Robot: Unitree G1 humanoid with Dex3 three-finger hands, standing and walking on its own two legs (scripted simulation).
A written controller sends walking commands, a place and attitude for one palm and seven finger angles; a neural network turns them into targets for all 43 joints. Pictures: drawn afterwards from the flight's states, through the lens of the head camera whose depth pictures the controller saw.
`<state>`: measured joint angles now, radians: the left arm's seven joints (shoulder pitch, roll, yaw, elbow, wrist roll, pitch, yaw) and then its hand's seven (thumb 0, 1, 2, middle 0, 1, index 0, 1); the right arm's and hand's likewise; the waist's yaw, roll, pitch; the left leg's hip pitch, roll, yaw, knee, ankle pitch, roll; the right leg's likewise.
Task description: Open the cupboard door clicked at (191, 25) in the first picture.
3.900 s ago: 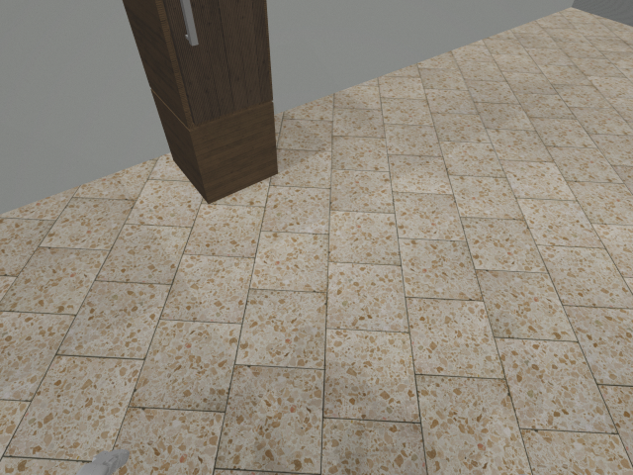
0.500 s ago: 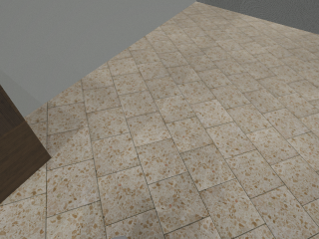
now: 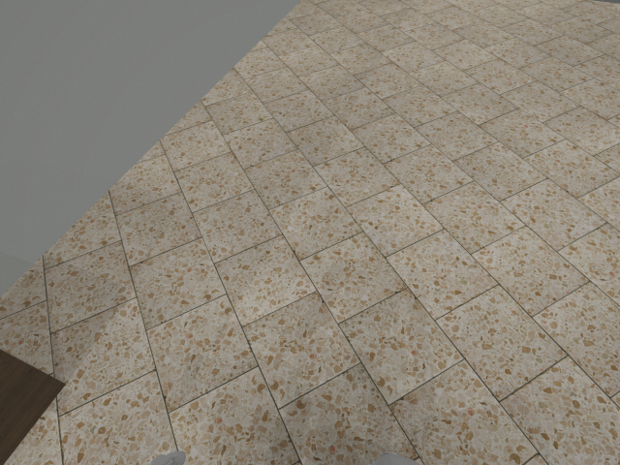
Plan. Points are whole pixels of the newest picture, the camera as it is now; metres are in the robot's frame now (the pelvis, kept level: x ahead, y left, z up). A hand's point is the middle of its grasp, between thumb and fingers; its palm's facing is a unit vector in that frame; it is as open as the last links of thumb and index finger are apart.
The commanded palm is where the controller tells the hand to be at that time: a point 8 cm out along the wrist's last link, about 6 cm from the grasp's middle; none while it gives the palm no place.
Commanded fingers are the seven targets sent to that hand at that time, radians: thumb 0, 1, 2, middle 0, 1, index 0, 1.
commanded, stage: turn to face it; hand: left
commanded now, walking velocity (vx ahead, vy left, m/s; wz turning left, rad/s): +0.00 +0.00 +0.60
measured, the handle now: out of the picture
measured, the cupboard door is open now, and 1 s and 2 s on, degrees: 0 0 0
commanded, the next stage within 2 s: take the last steps up to it in 1.86 s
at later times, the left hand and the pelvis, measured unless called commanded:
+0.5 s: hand out of the picture +0.09 +0.27 -0.15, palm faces +0.31 -0.92 -0.24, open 7.4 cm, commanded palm none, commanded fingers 0.00 0.90 0.90 -0.20 -0.30 -0.20 -0.30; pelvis +0.05 +0.04 +0.02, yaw +16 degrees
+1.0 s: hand out of the picture +0.04 +0.16 -0.12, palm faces +0.55 -0.78 -0.30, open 7.4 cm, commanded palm none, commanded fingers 0.00 0.90 0.90 -0.20 -0.30 -0.20 -0.30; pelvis +0.08 -0.05 +0.02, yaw +36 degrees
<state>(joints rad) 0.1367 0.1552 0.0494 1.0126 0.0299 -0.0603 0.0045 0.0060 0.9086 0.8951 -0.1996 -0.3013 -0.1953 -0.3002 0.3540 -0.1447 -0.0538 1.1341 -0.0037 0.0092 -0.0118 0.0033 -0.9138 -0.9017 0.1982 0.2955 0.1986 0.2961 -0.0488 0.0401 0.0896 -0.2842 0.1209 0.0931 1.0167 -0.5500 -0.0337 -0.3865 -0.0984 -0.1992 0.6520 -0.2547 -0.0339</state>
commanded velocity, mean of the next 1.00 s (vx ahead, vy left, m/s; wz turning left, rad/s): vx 0.00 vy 0.00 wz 0.60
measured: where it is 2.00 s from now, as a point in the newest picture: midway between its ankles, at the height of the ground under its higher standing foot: outside the picture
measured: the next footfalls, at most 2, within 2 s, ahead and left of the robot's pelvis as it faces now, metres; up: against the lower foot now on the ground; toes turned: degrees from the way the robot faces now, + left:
left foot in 0.26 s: +0.10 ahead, +0.14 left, +0.00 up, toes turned +19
right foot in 0.78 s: +0.15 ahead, -0.10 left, +0.00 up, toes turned +24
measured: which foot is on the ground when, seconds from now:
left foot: up 0.00-0.24, down 0.26-0.78, up 0.80-1.00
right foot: down 0.00-0.26, up 0.28-0.76, down 0.78-1.00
